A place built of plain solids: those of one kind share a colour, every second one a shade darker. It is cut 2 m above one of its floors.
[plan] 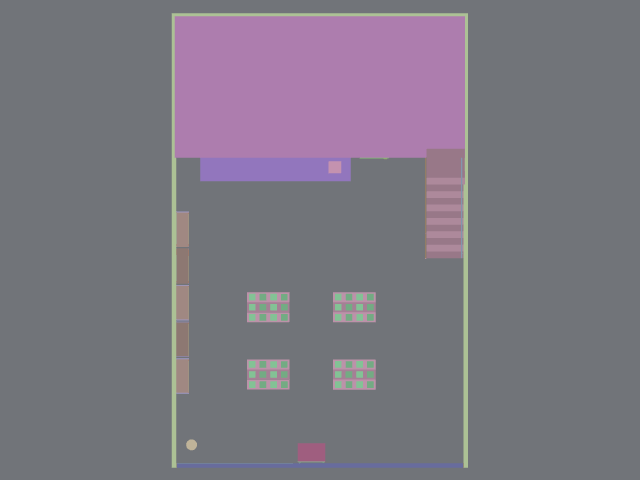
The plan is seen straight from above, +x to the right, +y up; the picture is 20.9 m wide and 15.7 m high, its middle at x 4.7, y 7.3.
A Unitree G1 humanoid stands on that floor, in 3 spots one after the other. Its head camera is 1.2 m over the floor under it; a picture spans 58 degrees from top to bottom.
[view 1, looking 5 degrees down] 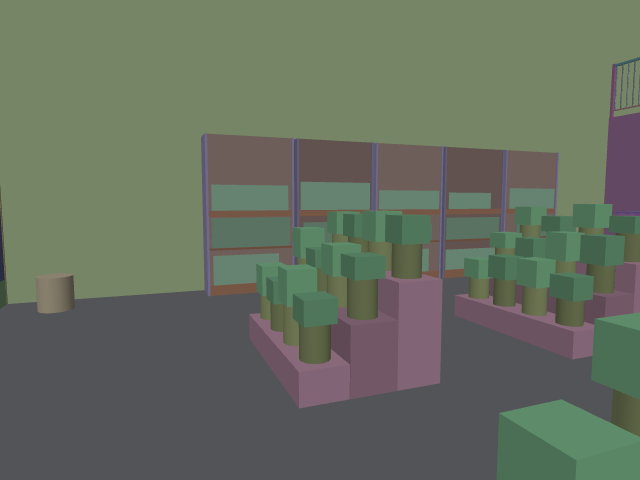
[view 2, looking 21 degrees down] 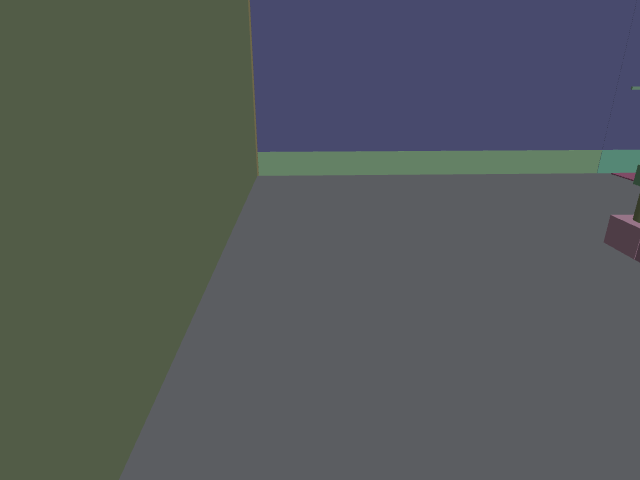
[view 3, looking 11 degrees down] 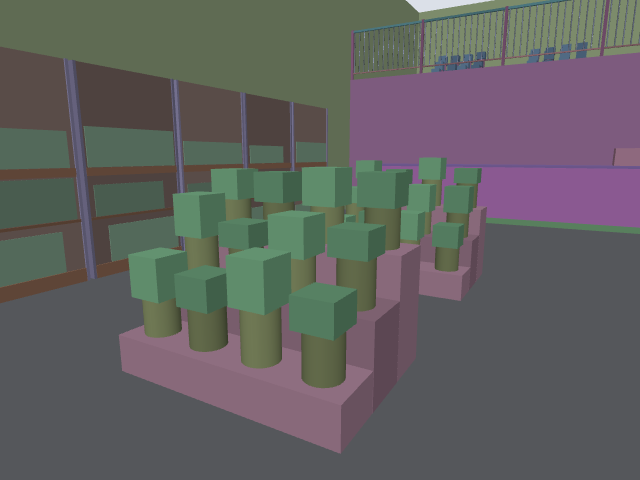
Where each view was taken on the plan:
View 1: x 6.02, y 1.65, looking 159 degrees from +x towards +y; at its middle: bunch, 3.69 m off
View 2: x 8.79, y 5.41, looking -92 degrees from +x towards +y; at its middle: ground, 3.35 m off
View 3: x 4.42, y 1.00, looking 120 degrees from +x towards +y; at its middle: bunch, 2.30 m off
